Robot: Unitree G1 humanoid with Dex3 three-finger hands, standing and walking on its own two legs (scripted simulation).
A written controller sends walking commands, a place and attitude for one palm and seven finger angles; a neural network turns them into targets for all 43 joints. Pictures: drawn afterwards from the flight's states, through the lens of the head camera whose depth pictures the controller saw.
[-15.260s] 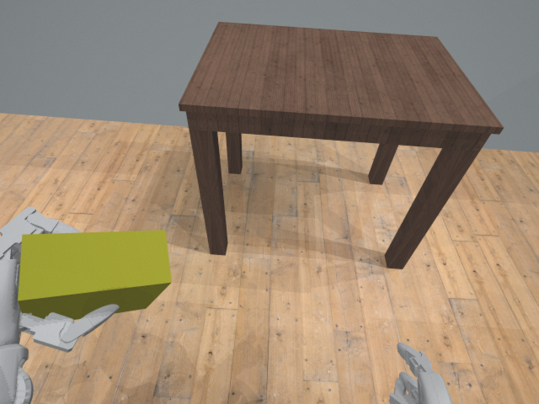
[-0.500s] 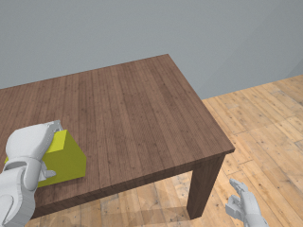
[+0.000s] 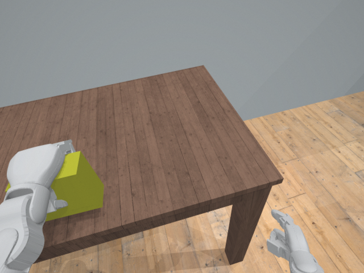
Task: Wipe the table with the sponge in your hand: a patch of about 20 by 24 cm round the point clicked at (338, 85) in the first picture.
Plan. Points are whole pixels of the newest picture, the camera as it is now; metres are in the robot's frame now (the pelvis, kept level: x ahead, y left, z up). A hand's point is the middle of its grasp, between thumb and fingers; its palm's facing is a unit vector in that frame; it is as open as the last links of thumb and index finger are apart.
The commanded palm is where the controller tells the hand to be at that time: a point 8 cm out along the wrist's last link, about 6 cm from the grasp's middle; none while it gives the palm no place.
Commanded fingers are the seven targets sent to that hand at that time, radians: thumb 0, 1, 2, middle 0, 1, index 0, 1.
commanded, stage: lower the sponge onto the table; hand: left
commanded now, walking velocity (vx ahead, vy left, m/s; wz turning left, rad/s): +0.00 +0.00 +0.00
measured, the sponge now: (67, 193) +0.23 +0.31 +0.07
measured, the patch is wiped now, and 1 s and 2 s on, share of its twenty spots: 0.00 0.00 0.15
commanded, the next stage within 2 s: wipe forward along the first lane in 1.26 s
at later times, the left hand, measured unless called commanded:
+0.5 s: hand (54, 181) +0.23 +0.31 +0.11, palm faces +0.01 -0.05 -1.00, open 10.3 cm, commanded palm +0.20 +0.30 +0.17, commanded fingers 0.00 0.10 1.30 -1.20 -1.60 -1.20 -1.60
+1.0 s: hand (57, 188) +0.23 +0.32 +0.09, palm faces -0.05 -0.07 -1.00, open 10.3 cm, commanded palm +0.20 +0.31 +0.15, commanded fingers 0.00 0.10 1.30 -1.20 -1.60 -1.20 -1.60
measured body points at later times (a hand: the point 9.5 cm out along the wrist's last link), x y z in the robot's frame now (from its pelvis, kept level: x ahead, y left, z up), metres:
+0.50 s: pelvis +0.00 +0.00 +0.00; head +0.00 -0.05 +0.45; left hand +0.22 +0.31 +0.17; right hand +0.25 -0.21 -0.09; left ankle -0.01 +0.11 -0.74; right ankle +0.00 -0.11 -0.74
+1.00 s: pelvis +0.01 +0.00 +0.00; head +0.01 -0.04 +0.45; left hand +0.22 +0.32 +0.14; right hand +0.24 -0.22 -0.09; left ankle -0.01 +0.11 -0.74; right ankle +0.00 -0.11 -0.74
